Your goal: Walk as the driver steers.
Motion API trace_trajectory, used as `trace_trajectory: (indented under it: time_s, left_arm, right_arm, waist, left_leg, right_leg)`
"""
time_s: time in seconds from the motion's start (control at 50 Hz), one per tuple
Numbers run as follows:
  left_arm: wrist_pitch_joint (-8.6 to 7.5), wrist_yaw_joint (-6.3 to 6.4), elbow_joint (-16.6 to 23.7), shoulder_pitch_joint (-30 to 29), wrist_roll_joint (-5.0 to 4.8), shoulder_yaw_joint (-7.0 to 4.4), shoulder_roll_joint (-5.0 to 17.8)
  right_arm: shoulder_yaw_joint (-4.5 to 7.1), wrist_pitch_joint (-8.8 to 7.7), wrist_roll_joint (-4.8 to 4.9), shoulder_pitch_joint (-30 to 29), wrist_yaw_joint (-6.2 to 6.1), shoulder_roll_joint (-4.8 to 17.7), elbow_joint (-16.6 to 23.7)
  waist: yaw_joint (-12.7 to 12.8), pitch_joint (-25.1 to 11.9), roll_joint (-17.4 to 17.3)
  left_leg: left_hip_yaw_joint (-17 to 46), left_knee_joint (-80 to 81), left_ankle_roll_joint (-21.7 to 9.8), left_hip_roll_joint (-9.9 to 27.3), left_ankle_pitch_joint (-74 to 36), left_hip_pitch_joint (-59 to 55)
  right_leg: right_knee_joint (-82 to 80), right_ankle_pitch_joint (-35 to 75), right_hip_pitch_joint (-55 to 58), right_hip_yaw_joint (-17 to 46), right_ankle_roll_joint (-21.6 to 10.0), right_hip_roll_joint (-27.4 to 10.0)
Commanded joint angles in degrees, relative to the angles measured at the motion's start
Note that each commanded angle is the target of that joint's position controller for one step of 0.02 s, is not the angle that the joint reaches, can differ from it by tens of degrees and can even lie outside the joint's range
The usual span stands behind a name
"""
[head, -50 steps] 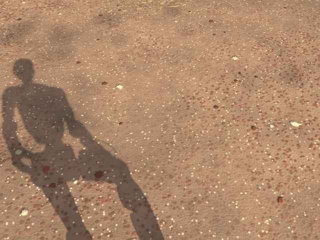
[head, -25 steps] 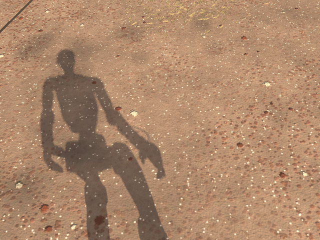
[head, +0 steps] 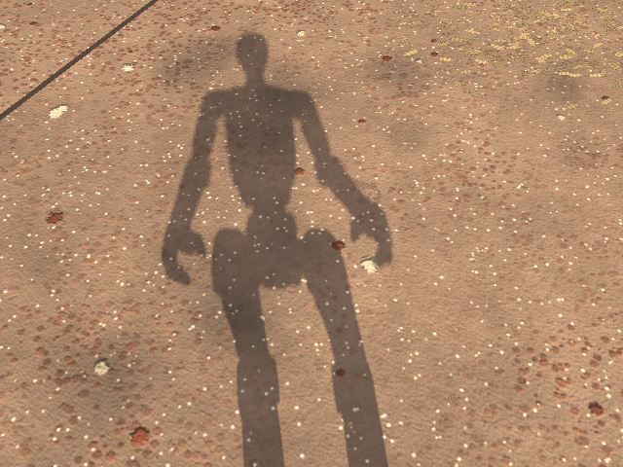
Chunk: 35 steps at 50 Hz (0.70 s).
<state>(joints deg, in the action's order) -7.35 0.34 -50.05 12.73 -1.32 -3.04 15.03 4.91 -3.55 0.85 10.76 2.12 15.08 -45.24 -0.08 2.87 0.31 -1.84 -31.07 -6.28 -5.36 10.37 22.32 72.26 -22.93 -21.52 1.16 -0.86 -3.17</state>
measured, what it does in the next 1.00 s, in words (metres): walks ahead: right foot, then left foot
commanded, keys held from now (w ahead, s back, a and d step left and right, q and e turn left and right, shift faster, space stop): w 0.12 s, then w+e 0.50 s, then w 0.38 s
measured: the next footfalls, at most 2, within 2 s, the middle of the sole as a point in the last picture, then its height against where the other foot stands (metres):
right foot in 0.44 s outside the picture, level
left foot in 0.94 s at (318, 343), level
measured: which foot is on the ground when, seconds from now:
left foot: down 0.00-0.46, up 0.48-0.92, down 0.94-1.00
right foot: up 0.00-0.42, down 0.44-0.96, up 0.98-1.00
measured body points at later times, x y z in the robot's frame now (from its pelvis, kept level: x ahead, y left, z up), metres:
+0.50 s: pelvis +0.29 -0.06 -0.01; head +0.33 -0.06 +0.44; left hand +0.49 +0.18 -0.11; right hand +0.32 -0.34 -0.14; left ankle +0.10 +0.07 -0.66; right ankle +0.39 -0.14 -0.73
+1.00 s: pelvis +0.58 -0.06 +0.00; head +0.61 -0.06 +0.45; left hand +0.68 +0.21 -0.13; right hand +0.73 -0.35 -0.07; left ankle +0.69 +0.02 -0.73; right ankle +0.40 -0.14 -0.68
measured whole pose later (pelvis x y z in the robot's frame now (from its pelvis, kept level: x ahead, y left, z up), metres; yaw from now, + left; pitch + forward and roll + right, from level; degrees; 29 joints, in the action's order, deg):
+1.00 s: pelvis +0.58 -0.06 +0.00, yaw -14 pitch +3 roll +0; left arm -3.0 0.2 -46.1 21.4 -0.8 -3.0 16.4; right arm 2.3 -7.5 -0.1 5.1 1.5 15.0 -39.7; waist 3.1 -0.4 1.4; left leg -0.8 -30.5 -2.4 -1.8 8.0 25.9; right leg 48.9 -28.7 -11.0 8.1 -3.1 4.6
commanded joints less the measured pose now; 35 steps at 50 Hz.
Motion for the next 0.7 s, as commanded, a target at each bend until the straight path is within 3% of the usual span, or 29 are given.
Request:
trace_trajectory:
  time_s: [0.02, 0.06, 0.12, 0.22, 0.32, 0.36, 0.38, 0.4, 0.42, 0.44, 0.46, 0.48, 0.5, 0.52, 0.54, 0.56, 0.6, 0.64, 0.7]
  left_arm:
    - [-0.44, 0.07, 4.39, 1.02, 0.87, -1.99, 6.90]
    - [0.88, 0.19, 4.72, 1.15, 1.58, -1.80, 5.13]
    - [1.53, 0.55, 6.75, -4.57, 1.92, -1.39, 4.16]
    - [1.20, -0.65, 7.99, -11.95, 0.61, -0.50, 2.85]
    - [0.81, -2.75, 10.76, -16.74, -0.06, -0.13, 3.45]
    - [0.66, -3.74, 11.38, -15.92, -0.12, -0.15, 3.81]
    - [0.74, -3.96, 11.17, -13.83, 0.00, -0.47, 4.57]
    - [0.99, -3.91, 10.50, -10.24, 0.24, -1.13, 5.89]
    - [1.21, -3.71, 8.72, -2.86, 0.44, -2.27, 7.81]
    - [1.49, -3.16, 7.01, 5.99, 0.69, -3.56, 10.81]
    - [1.57, -2.72, 7.06, 11.75, 1.22, -5.01, 16.62]
    - [1.75, -2.74, 6.27, 12.78, 0.42, -3.92, 13.09]
    - [2.07, -2.40, 6.86, 10.27, 0.35, -3.14, 10.17]
    - [2.35, -2.18, 8.23, 6.20, 0.51, -2.70, 8.79]
    - [2.52, -2.23, 9.23, 2.91, 0.78, -2.30, 7.84]
    - [2.47, -2.14, 10.19, 0.95, 1.21, -1.79, 6.73]
    - [2.49, -1.87, 11.06, -0.23, 1.11, -1.91, 7.19]
    - [2.27, -1.26, 11.02, 0.82, 0.96, -2.25, 8.36]
    - [2.39, -0.50, 9.93, 3.77, 0.45, -2.31, 8.56]
  right_arm:
    - [0.49, -1.12, -0.52, 0.84, -0.51, 3.72, 4.00]
    - [0.64, -1.52, -0.37, 2.29, -0.95, 5.03, 3.19]
    - [0.91, -1.63, -0.33, 5.94, -2.02, 6.79, 1.62]
    - [0.46, -1.70, -0.50, 8.85, -2.40, 7.06, -0.08]
    - [0.54, -1.28, -0.84, 10.98, -2.57, 7.71, -2.62]
    - [0.69, -0.76, -0.81, 9.91, -2.93, 8.30, -2.75]
    - [0.81, -0.56, -0.88, 8.62, -3.12, 8.99, -2.37]
    - [0.95, -0.29, -0.93, 7.78, -3.32, 9.77, -2.03]
    - [0.87, 0.18, -0.85, 6.31, -3.53, 10.09, -1.57]
    - [0.54, 0.13, -1.01, 5.72, -3.86, 9.89, -0.55]
    - [-1.33, -1.24, -1.88, 11.54, -3.14, 4.22, 1.32]
    - [-2.02, -3.08, -1.80, 11.56, -2.16, 3.90, 0.66]
    - [-1.12, -4.51, 0.24, 6.80, -1.28, 7.81, 2.39]
    - [-1.30, -5.15, 0.82, 2.62, -1.14, 8.02, 3.67]
    - [-1.09, -5.19, -0.21, 0.83, -1.45, 7.77, 4.03]
    - [-0.52, -4.60, -1.19, 1.27, -1.87, 8.13, 4.17]
    - [-0.51, -3.21, -1.80, 3.28, -2.35, 6.71, 4.52]
    - [-0.75, -2.34, -1.94, 2.34, -2.87, 5.59, 5.28]
    - [-1.47, -2.31, -1.89, -3.41, -2.91, 3.80, 6.62]
  waist:
    - [1.28, -7.22, 0.02]
    - [1.82, -6.08, -0.92]
    - [-0.03, -3.75, -2.40]
    - [-3.99, -1.92, -4.30]
    - [-5.43, 0.85, -3.60]
    - [-4.16, 0.05, -4.12]
    - [-2.74, -1.82, -4.95]
    - [-0.78, -4.84, -5.91]
    - [3.38, -8.87, -5.31]
    - [7.38, -13.68, -2.80]
    - [5.35, -21.49, 10.24]
    - [5.50, -25.96, 13.35]
    - [6.24, -18.36, 9.36]
    - [5.09, -11.89, 3.54]
    - [2.90, -7.20, -1.11]
    - [0.82, -5.72, -1.39]
    - [-1.25, -5.14, 1.44]
    - [-1.33, -4.83, 2.51]
    - [1.23, -4.36, 3.26]
  left_leg:
    - [21.33, 17.00, -11.06, 16.02, -15.05, -15.77]
    - [17.40, 18.72, -11.16, 14.94, -20.59, -11.45]
    - [13.10, 19.98, -9.67, 13.34, -24.11, -10.87]
    - [8.44, 21.17, -5.64, 13.04, -16.37, -15.48]
    - [7.60, 18.69, -4.99, 18.26, -19.31, -27.17]
    - [5.77, 15.46, -3.75, 19.21, -28.11, -29.89]
    - [4.42, 12.47, -2.95, 18.85, -37.56, -29.93]
    - [3.33, 7.75, -2.22, 18.25, -48.05, -29.94]
    - [1.14, -1.74, -0.95, 16.33, -54.83, -28.09]
    - [-0.34, -15.53, 1.06, 14.27, -47.08, -18.44]
    - [-1.33, -39.70, 5.52, 4.85, -15.27, 5.48]
    - [7.08, -48.42, 5.70, 0.24, 19.92, 17.57]
    - [10.06, -50.37, 4.48, 4.23, 17.11, 23.44]
    - [8.79, -46.73, 3.88, 6.95, 12.44, 23.27]
    - [7.78, -41.28, 4.17, 8.79, 9.87, 20.94]
    - [7.68, -37.20, 4.69, 10.44, 8.17, 16.93]
    - [6.72, -32.41, 6.42, 11.06, 7.12, 13.19]
    - [5.39, -26.85, 8.29, 10.82, 2.87, 12.99]
    - [4.41, -13.49, 9.22, 9.96, -9.59, 11.34]
  right_leg:
    - [-3.67, 5.39, -14.22, 3.44, 0.19, -5.15]
    - [-8.04, 7.74, -12.69, 1.95, 1.73, -5.34]
    - [-17.97, 16.68, -15.97, 0.67, 3.16, -4.84]
    - [-34.95, 31.97, -15.61, -0.99, 1.16, -2.88]
    - [-39.52, 26.46, -21.86, -0.54, -1.97, -1.41]
    - [-40.43, 21.52, -20.25, -1.32, -3.71, 0.07]
    - [-40.44, 19.12, -15.98, -2.89, -4.69, 1.74]
    - [-39.89, 17.08, -10.02, -4.77, -5.68, 3.94]
    - [-41.82, 18.21, -0.16, -6.38, -7.18, 6.43]
    - [-42.38, 21.55, 14.98, -0.23, -9.82, 3.20]
    - [-43.62, 17.92, 37.69, 26.97, -20.10, -11.65]
    - [-53.01, 12.11, 45.35, 45.41, -23.26, -16.23]
    - [-54.32, 6.56, 40.51, 38.85, -19.75, -14.39]
    - [-55.37, 8.30, 31.18, 31.31, -17.66, -12.30]
    - [-56.75, 13.55, 21.89, 26.49, -16.54, -10.23]
    - [-58.20, 18.50, 15.98, 23.09, -15.85, -8.40]
    - [-59.94, 23.80, 9.82, 19.89, -16.30, -6.24]
    - [-60.58, 28.48, 6.97, 15.69, -16.23, -4.93]
    - [-60.26, 29.38, 6.24, 10.76, -13.41, -2.37]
